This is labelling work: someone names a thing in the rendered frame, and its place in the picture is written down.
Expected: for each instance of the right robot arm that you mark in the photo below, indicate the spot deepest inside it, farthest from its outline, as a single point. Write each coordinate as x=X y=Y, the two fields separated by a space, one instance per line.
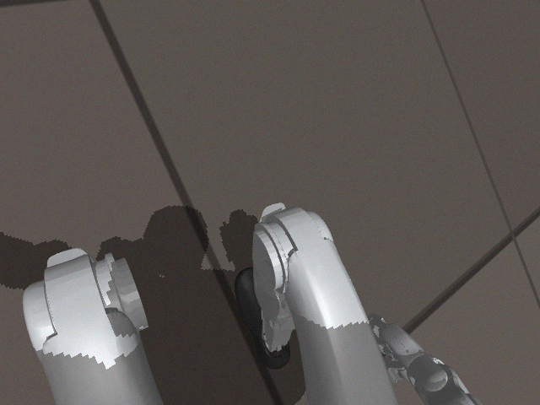
x=437 y=383

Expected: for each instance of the right robot foot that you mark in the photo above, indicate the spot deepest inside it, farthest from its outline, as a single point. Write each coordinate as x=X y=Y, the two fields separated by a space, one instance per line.
x=250 y=311

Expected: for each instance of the right robot hand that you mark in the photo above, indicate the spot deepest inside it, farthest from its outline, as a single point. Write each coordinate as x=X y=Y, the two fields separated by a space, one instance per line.
x=400 y=348

